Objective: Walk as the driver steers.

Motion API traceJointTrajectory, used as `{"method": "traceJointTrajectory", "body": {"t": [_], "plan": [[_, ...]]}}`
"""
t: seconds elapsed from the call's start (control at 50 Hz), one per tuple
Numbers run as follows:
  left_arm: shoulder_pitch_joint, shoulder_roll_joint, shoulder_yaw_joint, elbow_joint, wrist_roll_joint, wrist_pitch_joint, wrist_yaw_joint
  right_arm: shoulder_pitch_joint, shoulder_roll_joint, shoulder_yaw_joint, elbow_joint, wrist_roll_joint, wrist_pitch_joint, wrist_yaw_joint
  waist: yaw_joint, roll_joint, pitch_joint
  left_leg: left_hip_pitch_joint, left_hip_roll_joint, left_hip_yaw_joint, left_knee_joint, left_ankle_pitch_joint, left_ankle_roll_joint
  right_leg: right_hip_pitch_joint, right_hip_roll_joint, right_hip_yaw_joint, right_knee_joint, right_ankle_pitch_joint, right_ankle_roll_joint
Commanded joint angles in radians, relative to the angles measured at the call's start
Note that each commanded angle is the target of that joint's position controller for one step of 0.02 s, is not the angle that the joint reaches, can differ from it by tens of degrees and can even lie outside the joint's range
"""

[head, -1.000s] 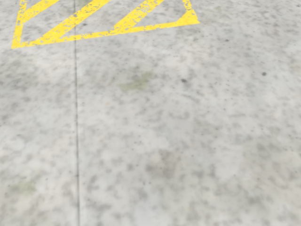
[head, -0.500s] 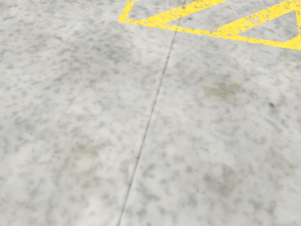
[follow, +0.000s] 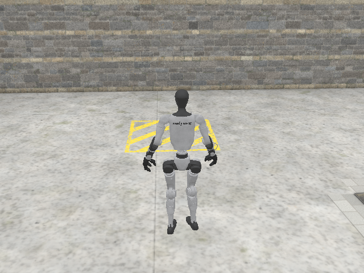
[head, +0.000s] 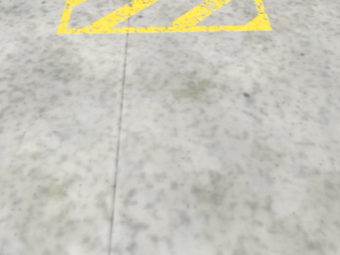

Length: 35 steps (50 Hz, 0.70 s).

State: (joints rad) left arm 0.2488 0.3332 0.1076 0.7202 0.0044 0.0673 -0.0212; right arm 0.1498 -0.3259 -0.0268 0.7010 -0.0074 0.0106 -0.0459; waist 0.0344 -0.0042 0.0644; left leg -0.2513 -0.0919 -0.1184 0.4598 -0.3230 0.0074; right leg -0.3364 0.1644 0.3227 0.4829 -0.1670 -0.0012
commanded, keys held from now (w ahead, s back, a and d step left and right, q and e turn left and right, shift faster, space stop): w+e+shift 0.06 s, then w+shift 0.20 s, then w+q+shift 0.72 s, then w+shift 0.02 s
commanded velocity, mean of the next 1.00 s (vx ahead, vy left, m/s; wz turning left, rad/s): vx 0.76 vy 0.00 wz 0.26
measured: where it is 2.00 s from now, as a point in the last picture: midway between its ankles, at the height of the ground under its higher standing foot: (147, 70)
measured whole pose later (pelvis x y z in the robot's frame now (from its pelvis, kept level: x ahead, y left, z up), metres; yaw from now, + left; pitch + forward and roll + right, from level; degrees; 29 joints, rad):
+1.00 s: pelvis +0.54 -0.04 -0.05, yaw +20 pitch +0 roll -1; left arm 0.43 0.24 0.02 0.89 0.04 -0.05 0.02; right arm 0.11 -0.31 -0.05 0.72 -0.02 -0.01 0.05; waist 0.01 0.03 0.05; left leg -0.52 -0.12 0.15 0.77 -0.29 0.23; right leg -0.01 -0.05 -0.16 1.17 -0.41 0.02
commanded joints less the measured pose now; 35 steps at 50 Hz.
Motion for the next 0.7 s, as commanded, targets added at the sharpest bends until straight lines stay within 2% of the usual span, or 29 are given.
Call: {"method": "traceJointTrajectory", "body": {"t": [0.02,0.04,0.06,0.08,0.1,0.12,0.18,0.28,0.32,0.36,0.38,0.42,0.44,0.46,0.48,0.5,0.52,0.54,0.56,0.58,0.6,0.62,0.64,0.68,0.7], "plan": [[0.018,0.046,0.014,-0.091,-0.01,-0.021,0.012,0.062,-0.26,-0.058,-0.069,-0.014,-0.013,-0.019,-0.04,0.241,-0.174,0.299,0.451,-0.473,-0.34,-0.341,0.134,-0.272,0.071,-0.132,0.315,-0.433,0.022],[-0.041,0.15,0.028,-0.09,0.028,-0.021,0.014,0.029,-0.24,-0.058,-0.06,-0.043,-0.009,-0.007,-0.046,0.174,-0.091,0.153,0.484,-0.473,-0.36,-0.427,0.177,-0.332,-0.058,-0.17,0.448,-0.32,0.018],[-0.062,0.17,0.037,-0.084,0.031,-0.02,-0.001,0.009,-0.175,-0.04,-0.063,-0.039,-0.012,-0.002,-0.033,0.139,-0.055,0.12,0.423,-0.399,-0.351,-0.433,0.163,-0.327,-0.092,-0.177,0.53,-0.238,0.007],[-0.042,0.148,0.03,-0.067,0.034,-0.019,-0.018,-0.003,-0.136,-0.029,-0.058,-0.032,-0.019,0.004,-0.022,0.134,-0.034,0.113,0.355,-0.311,-0.349,-0.403,0.131,-0.339,-0.096,-0.184,0.593,-0.18,0.004],[-0.013,0.126,0.022,-0.054,0.034,-0.018,-0.032,0.006,-0.129,-0.025,-0.054,-0.03,-0.028,0.008,-0.014,0.155,-0.043,0.143,0.316,-0.251,-0.346,-0.372,0.112,-0.355,-0.101,-0.201,0.648,-0.143,0.004],[-0.004,0.11,0.013,-0.044,0.035,-0.021,-0.044,0.04,-0.121,-0.023,-0.046,-0.028,-0.039,0.011,-0.026,0.151,-0.034,0.162,0.3,-0.212,-0.347,-0.35,0.108,-0.384,-0.11,-0.214,0.677,-0.12,0.005],[-0.075,0.073,-0.007,-0.055,0.038,-0.04,-0.05,0.172,-0.121,-0.029,0.008,-0.025,-0.077,0.032,-0.077,0.108,-0.001,0.223,0.296,-0.183,-0.349,-0.29,0.108,-0.458,-0.108,-0.188,0.655,-0.046,0.003],[-0.184,0.078,-0.014,-0.075,0.041,-0.059,-0.047,0.276,-0.128,-0.038,0.068,-0.01,-0.104,0.045,-0.114,0.123,0.044,0.277,0.325,-0.187,-0.385,-0.257,0.154,-0.515,-0.118,-0.171,0.49,0.0,0.025],[-0.243,0.07,-0.026,-0.092,0.05,-0.07,-0.051,0.304,-0.115,-0.035,0.093,-0.001,-0.104,0.048,-0.113,0.128,0.049,0.274,0.321,-0.188,-0.398,-0.21,0.181,-0.489,-0.181,-0.273,0.372,0.007,0.038],[-0.339,0.036,-0.047,-0.121,0.039,-0.086,-0.057,0.336,-0.103,-0.033,0.109,-0.008,-0.104,0.051,-0.146,0.14,0.067,0.206,0.307,-0.178,-0.396,-0.136,0.196,-0.388,-0.193,-0.334,0.238,-0.008,0.046],[-0.366,0.025,-0.053,-0.133,0.03,-0.093,-0.059,0.347,-0.112,-0.036,0.118,-0.014,-0.103,0.051,-0.152,0.148,0.072,0.181,0.307,-0.177,-0.389,-0.104,0.202,-0.334,-0.184,-0.345,0.186,-0.03,0.042],[-0.363,0.027,-0.059,-0.144,0.022,-0.103,-0.055,0.347,-0.139,-0.047,0.134,-0.016,-0.096,0.05,-0.133,0.161,0.08,0.13,0.316,-0.185,-0.368,-0.048,0.215,-0.21,-0.164,-0.36,0.097,-0.094,0.017],[-0.323,0.031,-0.059,-0.139,0.018,-0.109,-0.047,0.331,-0.144,-0.051,0.139,-0.011,-0.092,0.051,-0.103,0.164,0.073,0.089,0.321,-0.188,-0.344,0.027,0.215,-0.108,-0.152,-0.365,0.057,-0.104,0.001],[-0.23,0.046,-0.053,-0.116,0.016,-0.116,-0.033,0.307,-0.146,-0.053,0.141,-0.004,-0.092,0.053,-0.047,0.153,0.038,0.031,0.317,-0.171,-0.278,0.182,0.204,0.059,-0.135,-0.367,0.015,-0.082,-0.014],[-0.048,0.081,-0.036,-0.058,0.024,-0.128,-0.01,0.277,-0.138,-0.051,0.139,0.003,-0.1,0.055,0.048,0.092,-0.056,-0.065,0.262,-0.104,-0.081,0.398,0.179,0.336,-0.126,-0.355,-0.008,-0.045,-0.029],[0.161,0.158,-0.008,-0.012,0.045,-0.139,0.016,0.235,-0.125,-0.048,0.117,0.012,-0.113,0.063,0.161,-0.01,-0.205,-0.247,0.166,-0.024,0.232,0.37,0.148,0.638,-0.256,-0.227,-0.022,-0.174,-0.057],[0.299,0.274,0.014,-0.006,0.07,-0.141,0.032,0.24,0.015,-0.018,0.057,0.029,-0.122,0.064,0.182,-0.277,-0.364,-0.503,0.052,0.061,0.602,-0.168,0.113,0.851,-0.591,0.209,-0.173,-0.671,-0.095],[0.225,0.24,0.007,-0.019,0.059,-0.137,0.039,0.22,-0.044,-0.032,0.056,0.028,-0.109,0.056,0.142,-0.2,-0.32,-0.559,0.059,0.006,0.766,-0.119,0.128,0.669,-0.627,0.428,-0.273,-0.777,-0.121],[0.109,0.153,-0.018,-0.027,0.058,-0.135,0.038,0.186,-0.056,-0.041,0.062,0.017,-0.094,0.061,0.074,-0.122,-0.175,-0.583,0.12,0.006,0.813,-0.026,0.13,0.544,-0.582,0.267,-0.251,-0.658,-0.103],[0.056,0.089,-0.032,-0.027,0.047,-0.139,0.031,0.189,-0.041,-0.039,0.075,0.009,-0.085,0.074,0.038,-0.088,-0.113,-0.555,0.163,0.023,0.789,0.04,0.118,0.445,-0.526,0.108,-0.266,-0.492,-0.09],[0.035,0.055,-0.042,-0.024,0.043,-0.142,0.03,0.203,-0.03,-0.041,0.091,0.0,-0.073,0.085,0.009,-0.101,-0.083,-0.528,0.182,0.036,0.774,0.064,0.104,0.386,-0.484,0.003,-0.294,-0.395,-0.074],[0.04,0.029,-0.05,-0.008,0.034,-0.147,0.032,0.199,-0.013,-0.041,0.098,-0.015,-0.056,0.096,-0.008,-0.117,-0.036,-0.529,0.2,0.05,0.783,0.081,0.093,0.337,-0.444,-0.094,-0.317,-0.311,-0.058],[0.053,0.019,-0.052,0.008,0.026,-0.155,0.031,0.18,0.006,-0.037,0.088,-0.02,-0.043,0.105,-0.017,-0.136,-0.015,-0.543,0.209,0.061,0.797,0.101,0.087,0.317,-0.436,-0.161,-0.326,-0.232,-0.052],[0.093,-0.004,-0.055,0.044,0.015,-0.171,0.022,0.108,0.025,-0.033,0.059,-0.021,-0.028,0.119,-0.024,-0.111,0.026,-0.609,0.213,0.075,0.83,0.163,0.083,0.311,-0.419,-0.269,-0.349,-0.081,-0.046],[0.099,-0.014,-0.058,0.055,0.016,-0.177,0.017,0.071,0.028,-0.031,0.044,-0.02,-0.024,0.124,-0.029,-0.097,0.039,-0.626,0.209,0.086,0.825,0.199,0.082,0.301,-0.409,-0.323,-0.362,-0.018,-0.041]]}}
Keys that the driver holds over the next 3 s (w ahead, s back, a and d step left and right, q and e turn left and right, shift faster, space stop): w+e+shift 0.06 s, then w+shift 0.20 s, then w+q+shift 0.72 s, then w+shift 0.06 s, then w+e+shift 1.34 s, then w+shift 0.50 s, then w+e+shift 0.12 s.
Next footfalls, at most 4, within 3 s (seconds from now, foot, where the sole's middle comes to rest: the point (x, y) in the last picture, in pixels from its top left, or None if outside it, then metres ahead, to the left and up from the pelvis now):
0.50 right None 0.25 -0.20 -0.77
0.96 left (183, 199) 0.66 0.00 -0.77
1.40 right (167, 112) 1.12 0.09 -0.77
1.84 left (131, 57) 1.52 0.31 -0.77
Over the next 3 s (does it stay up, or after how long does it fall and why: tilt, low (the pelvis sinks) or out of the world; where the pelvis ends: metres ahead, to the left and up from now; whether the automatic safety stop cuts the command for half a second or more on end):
stays up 2.27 -0.25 0.00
